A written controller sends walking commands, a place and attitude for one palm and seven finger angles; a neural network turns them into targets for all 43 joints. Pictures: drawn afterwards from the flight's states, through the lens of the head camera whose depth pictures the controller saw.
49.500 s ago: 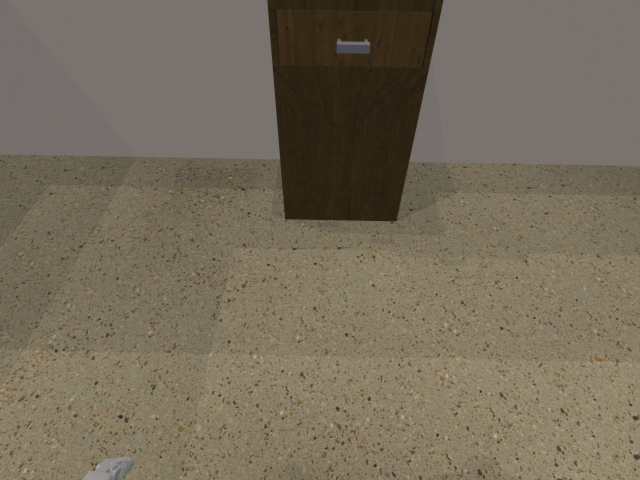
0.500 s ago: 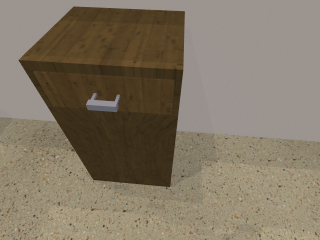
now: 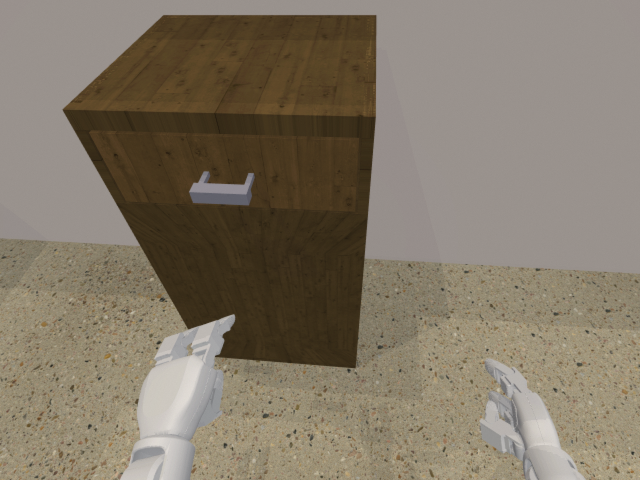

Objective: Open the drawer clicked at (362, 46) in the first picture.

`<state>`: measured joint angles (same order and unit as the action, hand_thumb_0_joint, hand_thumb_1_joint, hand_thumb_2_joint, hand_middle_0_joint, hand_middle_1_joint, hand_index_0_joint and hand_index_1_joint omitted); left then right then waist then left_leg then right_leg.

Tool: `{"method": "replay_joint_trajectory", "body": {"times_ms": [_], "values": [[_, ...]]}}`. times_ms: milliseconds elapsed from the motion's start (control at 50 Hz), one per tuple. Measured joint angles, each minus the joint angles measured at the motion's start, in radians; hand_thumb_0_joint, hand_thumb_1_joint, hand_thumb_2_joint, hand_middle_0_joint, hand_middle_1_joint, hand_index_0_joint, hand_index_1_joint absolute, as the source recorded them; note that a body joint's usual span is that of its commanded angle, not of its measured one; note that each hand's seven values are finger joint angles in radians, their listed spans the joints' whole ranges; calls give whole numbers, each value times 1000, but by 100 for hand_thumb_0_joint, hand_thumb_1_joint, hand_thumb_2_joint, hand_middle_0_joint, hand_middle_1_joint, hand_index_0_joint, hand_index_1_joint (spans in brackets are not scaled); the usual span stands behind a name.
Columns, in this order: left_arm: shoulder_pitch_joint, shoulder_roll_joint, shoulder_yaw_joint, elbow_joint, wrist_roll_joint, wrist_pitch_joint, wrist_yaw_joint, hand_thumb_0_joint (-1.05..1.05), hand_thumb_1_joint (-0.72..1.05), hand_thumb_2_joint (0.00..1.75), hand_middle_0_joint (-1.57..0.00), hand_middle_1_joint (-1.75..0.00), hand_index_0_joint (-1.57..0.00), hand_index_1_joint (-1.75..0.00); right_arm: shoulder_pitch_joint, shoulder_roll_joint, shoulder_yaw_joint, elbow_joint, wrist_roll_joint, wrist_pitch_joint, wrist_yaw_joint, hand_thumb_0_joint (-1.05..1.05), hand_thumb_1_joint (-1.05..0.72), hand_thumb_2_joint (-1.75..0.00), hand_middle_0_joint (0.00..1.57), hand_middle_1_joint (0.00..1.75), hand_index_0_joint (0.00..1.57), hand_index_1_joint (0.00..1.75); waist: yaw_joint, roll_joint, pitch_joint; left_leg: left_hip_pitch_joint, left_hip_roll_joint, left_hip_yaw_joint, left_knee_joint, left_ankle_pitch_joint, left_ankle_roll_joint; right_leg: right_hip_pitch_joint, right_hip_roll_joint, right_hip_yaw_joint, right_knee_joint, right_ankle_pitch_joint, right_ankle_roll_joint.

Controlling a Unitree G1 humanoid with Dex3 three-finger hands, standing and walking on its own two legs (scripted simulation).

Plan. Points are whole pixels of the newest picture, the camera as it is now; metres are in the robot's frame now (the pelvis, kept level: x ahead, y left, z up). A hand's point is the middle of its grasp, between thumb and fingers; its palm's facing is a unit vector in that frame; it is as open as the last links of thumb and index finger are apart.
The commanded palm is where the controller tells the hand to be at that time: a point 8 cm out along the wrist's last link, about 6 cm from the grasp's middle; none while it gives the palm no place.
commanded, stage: raise the hand with hooked fingers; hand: left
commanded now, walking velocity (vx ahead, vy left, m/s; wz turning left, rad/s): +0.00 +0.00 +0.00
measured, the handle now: (224, 185) +0.57 +0.23 +0.04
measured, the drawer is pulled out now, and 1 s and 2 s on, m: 0.00 0.00 0.00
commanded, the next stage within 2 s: move the hooked fingers above the handle in 1.54 s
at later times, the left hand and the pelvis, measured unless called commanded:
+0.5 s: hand (159, 360) +0.24 +0.22 +0.04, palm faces +0.00 -0.13 -0.99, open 11.2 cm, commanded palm +0.22 +0.23 +0.10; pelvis +0.00 +0.01 +0.01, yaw +1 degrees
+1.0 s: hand (116, 275) +0.30 +0.26 +0.13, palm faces +0.08 -0.05 -1.00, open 13.6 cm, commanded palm +0.27 +0.26 +0.19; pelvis +0.02 +0.01 +0.03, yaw +3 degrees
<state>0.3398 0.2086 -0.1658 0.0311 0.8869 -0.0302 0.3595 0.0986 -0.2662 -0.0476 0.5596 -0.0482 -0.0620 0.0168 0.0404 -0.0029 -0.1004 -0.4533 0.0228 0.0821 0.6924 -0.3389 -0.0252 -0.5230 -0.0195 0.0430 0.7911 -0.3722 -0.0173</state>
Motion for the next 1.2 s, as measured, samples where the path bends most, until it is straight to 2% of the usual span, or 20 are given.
{"method": "replay_joint_trajectory", "body": {"times_ms": [60, 100, 140, 200, 240, 280, 360, 420, 480, 540, 620, 720, 840, 1000, 1200], "values": [[45, 11, -27, -6, 127, 2, 28, 0, 62, 78, -22, -49, -22, -49, -26, 7, 2, -56, -13, 79, 19, 1, -91, -89, 20, 30, 20, 30, 37, -38, 17, -42, 4, -8, 49, -16, -3, -37, 3, -7, 44, -16, -5], [67, 38, -27, -9, 181, 16, 54, 0, 57, 76, -23, -52, -23, -52, -36, 14, 6, -76, -23, 113, 21, 1, -91, -89, 20, 30, 20, 30, 58, -44, 23, -70, 9, -20, 87, -29, -6, -56, 6, -18, 69, -26, -9], [63, 80, -13, -15, 214, 29, 78, 0, 51, 74, -24, -55, -24, -55, -47, 25, 11, -77, -35, 133, 18, 1, -91, -89, 20, 30, 20, 30, 71, -39, 24, -99, 12, -38, 128, -45, -8, -71, 7, -35, 95, -39, -11], [6, 138, 25, -24, 231, 34, 102, 0, 43, 71, -25, -60, -26, -60, -61, 45, 26, -53, -49, 143, 13, 1, -91, -89, 20, 30, 20, 30, 78, -11, 27, -122, 12, -62, 178, -66, -10, -75, 6, -58, 124, -57, -12], [-55, 161, 44, -30, 218, 44, 99, 0, 38, 69, -26, -63, -26, -63, -66, 59, 40, -33, -52, 146, 10, 1, -90, -89, 20, 30, 20, 30, 73, 15, 34, -119, 11, -75, 193, -72, -9, -62, 5, -70, 126, -60, -9], [-121, 161, 50, -32, 185, 68, 74, 0, 34, 67, -26, -66, -27, -66, -62, 74, 54, -12, -45, 151, 4, 1, -90, -89, 20, 30, 20, 30, 61, 43, 42, -100, 8, -84, 185, -69, -8, -35, 2, -79, 109, -55, -3], [-200, 129, 41, -31, 125, 133, -27, 0, 25, 63, -26, -72, -27, -71, -27, 99, 83, 20, -12, 172, -9, 1, -90, -89, 21, 30, 20, 30, 39, 65, 46, -32, 3, -68, 102, -36, -1, 25, -2, -64, 34, -22, 5], [-196, 119, 36, -37, 116, 138, -98, 0, 18, 60, -26, -76, -27, -76, 15, 102, 101, 29, 1, 178, -14, 1, -90, -89, 21, 30, 20, 30, 27, 57, 48, 24, 1, -44, 26, -9, 6, 64, -1, -42, -26, 5, 8], [-158, 138, 43, -52, 129, 106, -140, 0, 12, 57, -27, -81, -27, -80, 50, 88, 102, 36, 1, 176, -15, 1, -90, -89, 21, 30, 20, 30, 20, 48, 62, 72, 3, -28, -29, 9, 7, 101, 2, -27, -71, 23, 9], [-120, 171, 61, -79, 134, 70, -150, 0, 5, 54, -28, -85, -28, -85, 72, 64, 83, 45, -4, 173, -20, 1, -90, -89, 21, 30, 20, 30, 21, 44, 81, 104, 5, -26, -62, 18, 8, 136, 5, -27, -108, 35, 10], [-113, 206, 102, -116, 113, 29, -125, 0, -5, 50, -29, -91, -29, -91, 78, 26, 44, 67, -8, 164, -28, 2, -90, -89, 21, 30, 20, 30, 30, 52, 97, 127, 2, -40, -81, 24, 10, 172, 2, -41, -144, 44, 13], [-198, 218, 127, -100, 86, 40, -119, 0, -16, 45, -29, -99, -30, -98, 44, -1, 14, 84, 6, 158, -34, 2, -90, -89, 20, 30, 20, 30, 38, 65, 98, 142, -7, -54, -102, 34, 15, 197, -8, -55, -171, 52, 18], [-299, 229, 95, -68, 73, 86, -217, 0, -30, 39, -30, -108, -30, -107, -13, 14, 30, 69, 24, 170, -39, 2, -91, -89, 20, 30, 20, 30, 41, 68, 97, 188, -13, -51, -161, 59, 18, 239, -11, -53, -222, 72, 21], [-391, 283, 103, -62, 46, 67, -319, 0, -44, 33, -31, -117, -32, -117, -42, 42, 67, 51, 35, 191, -41, 1, -90, -89, 20, 30, 20, 30, 46, 77, 106, 253, -11, -57, -229, 83, 15, 308, -9, -61, -293, 96, 20], [-514, 342, 148, -12, -8, 57, -439, 0, -48, 31, -31, -120, -32, -120, -16, 26, 72, 74, 45, 208, -37, 1, -90, -89, 21, 30, 20, 30, 50, 91, 120, 276, -13, -74, -277, 108, 15, 343, -9, -79, -352, 122, 21]]}}
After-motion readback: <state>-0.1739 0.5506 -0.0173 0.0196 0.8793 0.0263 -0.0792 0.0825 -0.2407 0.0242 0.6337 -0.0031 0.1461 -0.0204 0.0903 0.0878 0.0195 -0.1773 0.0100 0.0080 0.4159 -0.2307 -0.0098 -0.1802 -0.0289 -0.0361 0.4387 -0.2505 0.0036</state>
